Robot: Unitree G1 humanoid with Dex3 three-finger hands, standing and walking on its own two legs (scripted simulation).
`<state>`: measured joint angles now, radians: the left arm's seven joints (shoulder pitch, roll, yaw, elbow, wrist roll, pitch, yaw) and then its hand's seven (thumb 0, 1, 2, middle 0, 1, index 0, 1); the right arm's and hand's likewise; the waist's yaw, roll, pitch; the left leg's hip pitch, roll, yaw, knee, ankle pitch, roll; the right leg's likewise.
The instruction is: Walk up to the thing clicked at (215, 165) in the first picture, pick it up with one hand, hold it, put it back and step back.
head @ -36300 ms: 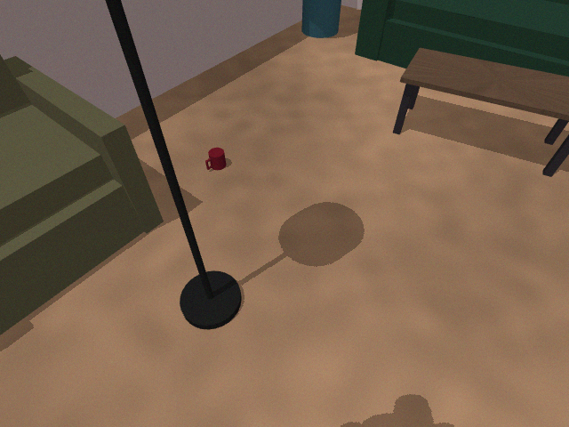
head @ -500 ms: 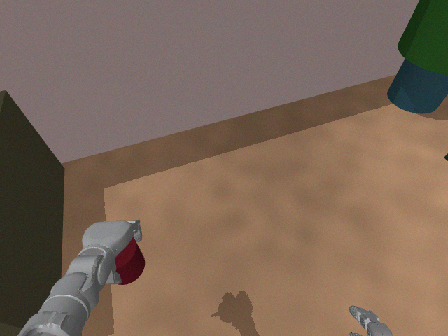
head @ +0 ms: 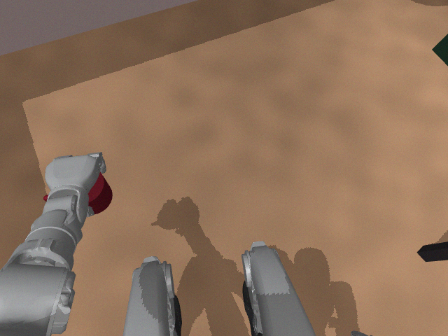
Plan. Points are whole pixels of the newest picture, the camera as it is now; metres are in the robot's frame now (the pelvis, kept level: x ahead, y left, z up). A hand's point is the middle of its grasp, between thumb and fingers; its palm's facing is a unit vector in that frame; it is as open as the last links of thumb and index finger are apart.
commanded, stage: crouch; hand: left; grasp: from above
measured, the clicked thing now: (79, 193) +0.43 +0.26 -0.16
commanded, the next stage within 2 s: lower in 1.18 s
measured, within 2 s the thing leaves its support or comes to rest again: neither
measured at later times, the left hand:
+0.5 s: hand (104, 200) +0.45 +0.24 -0.30, palm faces -0.45 -0.03 -0.89, open 10.6 cm
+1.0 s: hand (113, 202) +0.47 +0.24 -0.37, palm faces -0.46 -0.03 -0.88, open 10.6 cm
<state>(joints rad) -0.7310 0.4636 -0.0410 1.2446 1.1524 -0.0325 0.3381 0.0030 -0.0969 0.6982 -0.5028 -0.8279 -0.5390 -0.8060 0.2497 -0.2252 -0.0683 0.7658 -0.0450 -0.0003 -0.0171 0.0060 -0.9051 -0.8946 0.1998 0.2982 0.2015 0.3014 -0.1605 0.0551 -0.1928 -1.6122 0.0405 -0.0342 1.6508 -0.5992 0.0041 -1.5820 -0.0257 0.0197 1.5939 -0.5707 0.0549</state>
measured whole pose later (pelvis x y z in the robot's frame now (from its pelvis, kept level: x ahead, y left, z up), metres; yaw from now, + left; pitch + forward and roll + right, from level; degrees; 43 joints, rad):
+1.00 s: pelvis -0.02 -0.01 -0.20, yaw -3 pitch +36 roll -7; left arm -1.01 0.71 0.10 1.47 1.27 -0.17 0.38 0.00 -0.13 0.71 -0.55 -0.79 -0.58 -0.77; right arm 0.18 -0.26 0.03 0.74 -0.13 -0.04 0.12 0.00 -0.92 -0.90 0.20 0.30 0.20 0.30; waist -0.27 0.01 -0.06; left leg -2.25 0.01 -0.13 2.30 -0.68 -0.02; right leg -2.19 -0.01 0.00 2.22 -0.66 0.06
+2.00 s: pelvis -0.01 +0.00 -0.25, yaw -7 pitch +34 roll -11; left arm -1.09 0.87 0.13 1.63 1.32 -0.19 0.47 0.00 -0.12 0.70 -0.55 -0.78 -0.59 -0.76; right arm 0.16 -0.28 0.16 0.71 -0.19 -0.10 0.17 0.00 -0.91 -0.89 0.20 0.30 0.20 0.30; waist -0.34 -0.04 0.06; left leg -2.38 0.00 -0.19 2.50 -0.72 -0.01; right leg -2.29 0.02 -0.05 2.36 -0.68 0.07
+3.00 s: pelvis -0.02 +0.00 -0.26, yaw -10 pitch +29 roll -14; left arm -1.14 1.01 0.12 1.77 1.33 -0.21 0.55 -0.01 -0.29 0.83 -0.30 -0.95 -0.33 -0.92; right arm 0.14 -0.34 0.25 0.66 -0.24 -0.19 0.22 0.00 -0.90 -0.90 0.20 0.30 0.20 0.30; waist -0.39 -0.09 0.13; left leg -2.37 0.01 -0.25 2.55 -0.72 0.00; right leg -2.25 0.04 -0.09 2.36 -0.65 0.08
